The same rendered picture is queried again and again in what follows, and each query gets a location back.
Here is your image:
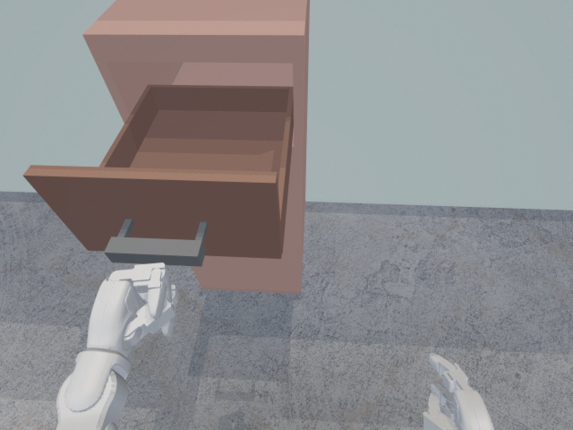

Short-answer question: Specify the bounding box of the handle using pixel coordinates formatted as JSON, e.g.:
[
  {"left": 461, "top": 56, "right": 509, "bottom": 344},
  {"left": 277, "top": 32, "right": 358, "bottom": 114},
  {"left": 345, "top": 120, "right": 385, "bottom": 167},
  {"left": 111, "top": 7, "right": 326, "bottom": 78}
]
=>
[{"left": 104, "top": 219, "right": 209, "bottom": 267}]

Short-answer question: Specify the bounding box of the drawer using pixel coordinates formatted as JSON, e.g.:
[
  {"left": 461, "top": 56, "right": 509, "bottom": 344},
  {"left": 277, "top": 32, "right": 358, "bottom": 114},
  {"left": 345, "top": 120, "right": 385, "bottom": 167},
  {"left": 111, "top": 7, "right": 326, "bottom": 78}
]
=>
[{"left": 23, "top": 85, "right": 294, "bottom": 259}]

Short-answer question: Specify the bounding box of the robot left forearm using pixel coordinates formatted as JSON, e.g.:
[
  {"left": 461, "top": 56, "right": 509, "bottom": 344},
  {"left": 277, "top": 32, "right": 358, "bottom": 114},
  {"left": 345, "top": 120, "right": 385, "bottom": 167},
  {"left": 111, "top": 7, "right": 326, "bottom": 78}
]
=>
[{"left": 56, "top": 348, "right": 132, "bottom": 430}]

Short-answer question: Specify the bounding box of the robot left hand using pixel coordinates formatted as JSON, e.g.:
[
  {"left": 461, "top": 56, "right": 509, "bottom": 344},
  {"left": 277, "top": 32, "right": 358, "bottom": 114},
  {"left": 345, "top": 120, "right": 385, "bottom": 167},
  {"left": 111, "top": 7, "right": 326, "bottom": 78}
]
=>
[{"left": 87, "top": 262, "right": 179, "bottom": 358}]

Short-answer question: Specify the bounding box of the robot right hand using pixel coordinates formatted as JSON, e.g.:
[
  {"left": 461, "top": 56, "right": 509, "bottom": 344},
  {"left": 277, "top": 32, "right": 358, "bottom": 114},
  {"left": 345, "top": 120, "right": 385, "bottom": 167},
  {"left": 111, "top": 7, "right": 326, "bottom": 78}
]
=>
[{"left": 423, "top": 353, "right": 494, "bottom": 430}]

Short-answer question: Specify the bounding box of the cabinet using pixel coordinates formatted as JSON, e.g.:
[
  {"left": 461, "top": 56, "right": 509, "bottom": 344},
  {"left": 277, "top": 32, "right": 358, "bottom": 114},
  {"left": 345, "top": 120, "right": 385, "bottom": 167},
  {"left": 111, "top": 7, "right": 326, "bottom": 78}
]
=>
[{"left": 82, "top": 0, "right": 310, "bottom": 294}]

